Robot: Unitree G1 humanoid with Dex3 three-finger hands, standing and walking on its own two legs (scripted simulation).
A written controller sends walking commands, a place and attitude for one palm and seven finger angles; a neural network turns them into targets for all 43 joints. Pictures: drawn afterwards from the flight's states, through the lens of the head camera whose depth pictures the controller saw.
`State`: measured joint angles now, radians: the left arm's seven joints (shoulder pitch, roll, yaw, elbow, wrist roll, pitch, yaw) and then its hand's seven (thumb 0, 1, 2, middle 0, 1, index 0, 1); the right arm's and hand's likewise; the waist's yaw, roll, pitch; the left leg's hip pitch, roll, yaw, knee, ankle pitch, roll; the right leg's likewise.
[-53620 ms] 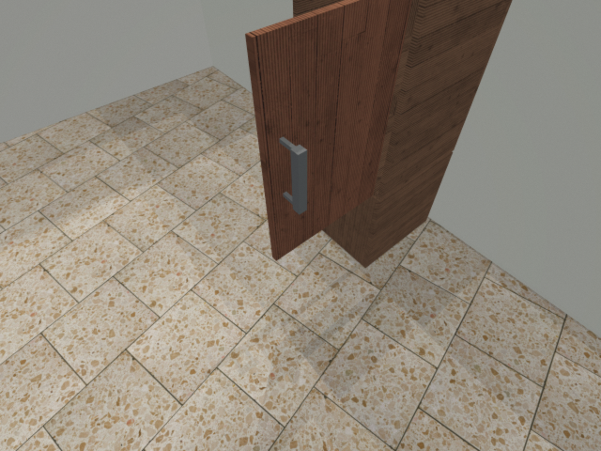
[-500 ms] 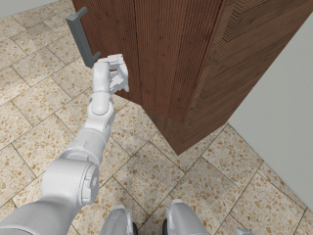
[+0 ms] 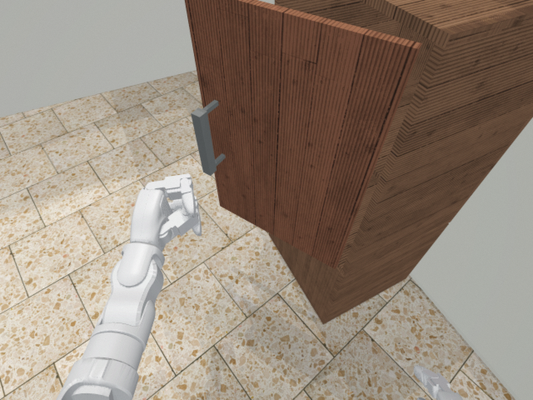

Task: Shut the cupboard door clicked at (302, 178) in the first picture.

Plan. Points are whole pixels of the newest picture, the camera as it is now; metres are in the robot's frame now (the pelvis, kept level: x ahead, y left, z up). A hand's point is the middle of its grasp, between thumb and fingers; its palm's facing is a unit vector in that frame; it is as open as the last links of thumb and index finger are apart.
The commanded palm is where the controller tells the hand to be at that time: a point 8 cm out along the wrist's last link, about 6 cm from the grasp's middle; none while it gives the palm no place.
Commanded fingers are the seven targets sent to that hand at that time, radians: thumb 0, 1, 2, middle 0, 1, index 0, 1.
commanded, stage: draw the hand back to the body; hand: left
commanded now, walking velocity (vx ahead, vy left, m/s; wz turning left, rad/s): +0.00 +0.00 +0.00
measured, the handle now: (211, 138) +0.64 +0.14 +0.00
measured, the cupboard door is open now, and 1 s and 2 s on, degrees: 30 30 30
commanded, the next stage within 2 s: step back with the hand held close in 1.10 s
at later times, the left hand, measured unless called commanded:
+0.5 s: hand (56, 257) +0.25 +0.24 +0.15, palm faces +0.27 -0.92 -0.30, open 4.4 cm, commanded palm +0.21 +0.29 +0.18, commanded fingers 0.00 0.90 0.90 -0.47 -0.60 -0.47 -0.60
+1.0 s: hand out of the picture +0.20 +0.29 +0.18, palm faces +0.46 -0.80 -0.37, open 7.3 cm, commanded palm +0.15 +0.32 +0.21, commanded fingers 0.00 0.90 0.90 -0.20 -0.30 -0.20 -0.30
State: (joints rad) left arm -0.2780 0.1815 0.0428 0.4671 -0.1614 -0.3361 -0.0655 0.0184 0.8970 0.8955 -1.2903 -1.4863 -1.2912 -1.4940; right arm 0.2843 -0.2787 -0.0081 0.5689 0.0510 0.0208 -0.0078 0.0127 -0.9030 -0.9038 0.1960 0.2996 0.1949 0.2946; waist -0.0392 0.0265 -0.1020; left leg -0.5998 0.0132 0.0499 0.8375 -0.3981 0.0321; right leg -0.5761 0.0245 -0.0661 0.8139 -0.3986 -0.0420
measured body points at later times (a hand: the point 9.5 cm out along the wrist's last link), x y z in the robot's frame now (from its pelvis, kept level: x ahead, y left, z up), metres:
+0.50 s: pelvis +0.02 +0.03 +0.04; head +0.01 +0.01 +0.49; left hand +0.23 +0.29 +0.17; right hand +0.22 -0.17 -0.04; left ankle +0.01 +0.10 -0.70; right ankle +0.00 -0.09 -0.70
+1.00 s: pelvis +0.01 +0.02 +0.04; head -0.01 +0.00 +0.49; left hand +0.17 +0.33 +0.20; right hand +0.20 -0.20 -0.04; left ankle +0.01 +0.10 -0.70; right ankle +0.00 -0.09 -0.70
